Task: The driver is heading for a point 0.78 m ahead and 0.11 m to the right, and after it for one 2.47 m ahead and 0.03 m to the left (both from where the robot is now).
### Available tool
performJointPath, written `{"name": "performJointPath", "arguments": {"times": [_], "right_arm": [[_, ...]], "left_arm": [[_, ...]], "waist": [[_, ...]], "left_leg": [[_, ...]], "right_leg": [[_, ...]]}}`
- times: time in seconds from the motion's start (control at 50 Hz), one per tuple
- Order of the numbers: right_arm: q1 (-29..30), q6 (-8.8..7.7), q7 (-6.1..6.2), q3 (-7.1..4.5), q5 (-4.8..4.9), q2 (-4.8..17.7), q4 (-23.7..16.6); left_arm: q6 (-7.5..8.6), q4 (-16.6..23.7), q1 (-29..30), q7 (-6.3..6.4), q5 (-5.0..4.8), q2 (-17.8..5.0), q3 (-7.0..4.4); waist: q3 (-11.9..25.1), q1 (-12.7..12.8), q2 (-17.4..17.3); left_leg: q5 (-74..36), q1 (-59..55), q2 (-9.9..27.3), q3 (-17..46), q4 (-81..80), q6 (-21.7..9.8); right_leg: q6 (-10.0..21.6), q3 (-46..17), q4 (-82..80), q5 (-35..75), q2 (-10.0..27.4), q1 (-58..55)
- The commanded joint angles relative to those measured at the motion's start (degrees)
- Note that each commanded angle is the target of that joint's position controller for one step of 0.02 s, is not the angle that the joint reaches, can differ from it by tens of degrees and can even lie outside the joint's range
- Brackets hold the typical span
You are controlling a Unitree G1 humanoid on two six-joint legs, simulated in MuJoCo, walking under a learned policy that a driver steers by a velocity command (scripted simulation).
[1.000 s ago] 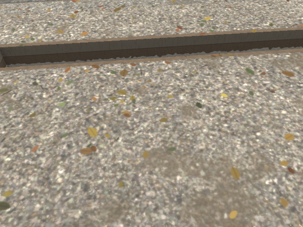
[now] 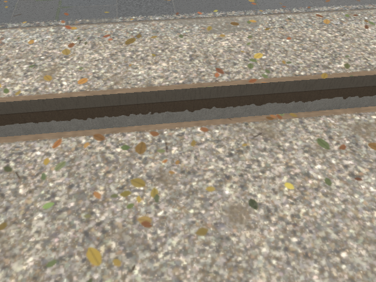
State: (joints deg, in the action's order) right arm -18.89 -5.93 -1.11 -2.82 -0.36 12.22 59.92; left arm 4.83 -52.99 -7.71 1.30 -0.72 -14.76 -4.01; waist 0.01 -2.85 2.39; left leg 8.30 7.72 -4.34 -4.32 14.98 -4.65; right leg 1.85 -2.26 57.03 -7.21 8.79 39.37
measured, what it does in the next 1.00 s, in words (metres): walks ahead: right foot, then left foot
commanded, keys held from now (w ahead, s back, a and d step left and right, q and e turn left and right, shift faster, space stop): w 0.86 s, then w+e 0.14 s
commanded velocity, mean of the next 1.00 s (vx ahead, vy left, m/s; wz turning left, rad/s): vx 0.50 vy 0.00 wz -0.02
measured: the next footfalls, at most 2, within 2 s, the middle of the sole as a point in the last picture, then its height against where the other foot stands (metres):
right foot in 0.28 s outside the picture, level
left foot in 0.86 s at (163, 242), level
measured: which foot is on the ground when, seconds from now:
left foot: down 0.00-0.28, up 0.30-0.84, down 0.86-1.00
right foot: up 0.00-0.26, down 0.28-0.86, up 0.88-1.00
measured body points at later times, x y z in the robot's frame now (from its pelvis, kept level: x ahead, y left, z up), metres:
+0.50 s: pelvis +0.29 -0.08 +0.00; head +0.31 -0.09 +0.45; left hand +0.34 +0.18 -0.14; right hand +0.38 -0.35 -0.14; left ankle +0.30 +0.08 -0.66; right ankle +0.31 -0.16 -0.75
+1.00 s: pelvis +0.57 -0.01 -0.01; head +0.60 +0.01 +0.44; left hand +0.61 +0.26 -0.16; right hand +0.67 -0.27 -0.13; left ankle +0.63 +0.08 -0.75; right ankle +0.48 -0.15 -0.65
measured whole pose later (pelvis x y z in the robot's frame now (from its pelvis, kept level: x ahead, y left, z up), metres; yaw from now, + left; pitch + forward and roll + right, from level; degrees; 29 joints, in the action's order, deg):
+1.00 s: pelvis +0.57 -0.01 -0.01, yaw -2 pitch +2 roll +0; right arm -9.5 -6.0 -1.8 -3.8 -0.2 13.0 54.1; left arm 4.9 -57.0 -16.9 0.8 -2.4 -14.6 -3.9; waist -1.3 0.0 2.2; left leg 9.3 19.2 -1.2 -5.7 26.8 -3.7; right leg 3.0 -2.6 69.5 -21.0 2.6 25.1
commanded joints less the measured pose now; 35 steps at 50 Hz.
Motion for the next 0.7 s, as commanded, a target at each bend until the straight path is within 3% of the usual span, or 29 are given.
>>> {"name": "performJointPath", "arguments": {"times": [0.02, 0.08, 0.14, 0.2, 0.24, 0.26, 0.28, 0.3, 0.32, 0.34, 0.36, 0.38, 0.4, 0.42, 0.46, 0.5, 0.56, 0.64, 0.7], "right_arm": [[1.32, -0.56, 1.21, -1.33, 0.32, 8.67, -3.52], [-1.90, -0.30, 1.46, -1.36, 0.88, 9.16, -2.85], [-5.10, 0.34, 1.50, -1.56, 1.16, 9.50, -1.61], [-6.06, 1.24, 1.74, -2.10, 1.34, 10.24, -0.87], [-4.34, 1.72, 1.85, -2.52, 1.39, 11.23, -1.23], [-2.78, 2.01, 1.84, -2.50, 1.42, 11.25, -1.64], [-2.17, 2.16, 1.81, -1.87, 1.13, 9.65, -2.29], [-4.19, 1.94, 1.76, -0.82, 0.27, 6.82, -3.81], [-9.39, 0.41, 1.14, 1.01, 0.76, 0.42, -3.47], [-4.94, -0.84, 0.88, -0.47, 2.24, 6.92, -3.62], [0.11, -1.59, 0.78, -1.01, 3.04, 9.19, -5.20], [2.64, -1.68, 1.26, -1.16, 2.67, 8.94, -5.57], [3.60, -1.18, 1.60, -1.64, 1.90, 8.49, -5.61], [2.22, -0.32, 1.61, -1.76, 1.73, 7.40, -5.39], [1.05, 0.98, 1.72, -1.67, 1.64, 5.22, -5.15], [4.54, 1.53, 1.90, -1.88, 1.20, 5.53, -6.47], [10.75, 1.47, 1.71, -2.00, 0.67, 5.41, -8.58], [18.40, 1.04, 0.95, -1.37, 1.05, 4.21, -10.62], [22.99, 0.79, 0.16, -0.93, 1.44, 4.19, -12.20]], "left_arm": [[0.19, 2.62, 0.86, -0.33, 0.30, -2.28, -0.53], [0.53, 4.10, 7.08, -1.06, -0.09, -1.44, 0.03], [0.80, 5.73, 11.93, -2.07, -0.52, -1.40, 0.52], [1.37, 7.38, 14.04, -3.22, -0.76, -2.29, 0.60], [1.71, 6.84, 10.01, -3.52, -0.79, -4.33, -0.16], [1.81, 5.11, 3.79, -3.41, -0.63, -6.09, -1.17], [1.80, 1.80, -6.83, -3.02, -0.40, -9.19, -2.72], [1.57, -0.19, -16.89, -2.47, 0.62, -13.99, -3.92], [1.50, -0.92, -18.30, -3.03, 0.74, -15.19, -3.74], [1.65, -0.46, -15.93, -3.08, 0.14, -9.75, -2.21], [1.75, 0.71, -10.79, -2.91, -0.06, -7.35, -1.45], [1.78, 1.70, -6.12, -3.00, 0.39, -6.19, -0.95], [1.88, 1.96, -3.79, -3.22, 0.92, -4.60, -0.49], [1.98, 1.62, -3.21, -3.37, 1.40, -3.26, -0.02], [2.16, 0.52, -4.86, -3.22, 1.15, -3.82, -0.12], [2.20, -0.21, -6.63, -2.47, 1.10, -5.83, -0.55], [1.65, -1.10, -9.44, -1.41, 0.88, -6.38, -0.60], [1.32, -2.24, -12.87, -0.89, 0.32, -6.78, -0.60], [0.79, -3.80, -15.95, -0.81, 0.01, -7.04, -0.80]], "waist": [[-2.84, 1.95, -4.88], [-3.85, -0.16, -5.16], [-5.25, -1.80, -5.23], [-5.59, -1.37, -5.96], [-3.02, 1.59, -7.47], [0.77, 5.22, -7.71], [7.36, 9.58, -6.57], [16.40, 11.02, 2.20], [22.39, 7.71, 15.54], [18.06, 8.88, 9.56], [10.65, 8.02, 6.54], [7.10, 6.05, 1.19], [4.11, 4.41, 0.26], [3.66, 2.65, 1.34], [2.38, 1.60, 1.69], [0.30, 1.74, 0.76], [-1.37, 3.11, 0.35], [-3.25, 5.45, 0.90], [-4.89, 6.95, 0.92]], "left_leg": [[-6.63, 1.79, 15.77, 10.84, -9.74, -8.21], [-6.78, -0.49, 14.91, 8.27, -9.65, -6.94], [-7.13, -5.95, 16.57, 7.87, -7.68, -6.87], [-10.61, -11.52, 19.32, 8.47, -4.01, -6.16], [-21.96, -12.83, 19.71, 8.01, 0.82, -4.90], [-31.88, -12.02, 17.98, 6.22, 7.98, -3.81], [-33.55, -6.44, 14.70, 3.80, 20.33, -2.08], [-15.14, 9.43, 9.68, 0.76, 41.04, 0.63], [23.86, 27.84, 0.22, 6.02, 56.31, 2.75], [23.64, 34.23, 3.81, 11.73, 62.43, 1.51], [18.26, 36.58, 6.79, 10.01, 62.16, 0.57], [12.74, 33.87, 9.68, 8.68, 59.28, 0.55], [9.75, 31.17, 11.39, 8.41, 55.98, 0.71], [7.84, 27.90, 12.65, 8.77, 54.07, 0.67], [6.61, 26.44, 13.25, 8.08, 50.50, 1.24], [2.44, 29.91, 13.62, 7.70, 45.67, 2.36], [-6.30, 33.99, 13.36, 7.26, 35.88, 3.70], [-14.60, 31.51, 10.97, 4.86, 23.41, 3.78], [-13.75, 32.27, 9.93, 4.35, 18.56, 3.35]], "right_leg": [[-1.05, -0.38, -9.47, 9.57, 0.59, 1.94], [-1.14, 1.85, -18.63, 14.24, -1.62, -0.07], [-0.86, 2.43, -23.58, 12.63, -2.71, 0.79], [0.84, 2.36, -26.85, 7.20, -3.52, 0.61], [2.54, 3.83, -28.31, 3.25, -5.61, -6.73], [3.84, 5.66, -29.31, 3.18, -7.75, -15.65], [5.86, 4.95, -28.27, 4.42, -7.48, -30.66], [10.90, -12.31, -28.39, 1.67, 5.56, -49.96], [18.08, -38.27, -37.44, -6.82, 14.91, -62.97], [15.31, -36.49, -39.34, -10.63, 12.66, -60.28], [12.79, -27.08, -39.94, -6.21, 10.87, -52.32], [11.56, -20.78, -41.46, -0.50, 8.82, -43.76], [11.02, -16.19, -43.27, 3.84, 6.83, -37.03], [10.70, -13.28, -45.00, 5.05, 5.50, -33.40], [11.52, -10.05, -47.63, 6.92, 4.52, -30.22], [11.97, -7.93, -49.49, 8.64, 4.47, -29.80], [11.07, -5.21, -50.55, 9.82, 3.69, -31.83], [9.37, -1.35, -51.27, 8.29, 2.01, -33.08], [9.32, -0.99, -49.91, 8.02, 3.58, -37.94]]}}
Velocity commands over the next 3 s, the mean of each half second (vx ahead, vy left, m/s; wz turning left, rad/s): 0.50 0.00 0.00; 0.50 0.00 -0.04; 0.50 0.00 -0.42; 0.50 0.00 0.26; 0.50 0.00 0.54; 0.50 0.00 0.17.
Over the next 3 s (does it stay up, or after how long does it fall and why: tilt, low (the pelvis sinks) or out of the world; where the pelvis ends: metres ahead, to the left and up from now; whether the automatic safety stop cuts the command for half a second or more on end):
stays up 1.70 -0.21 0.00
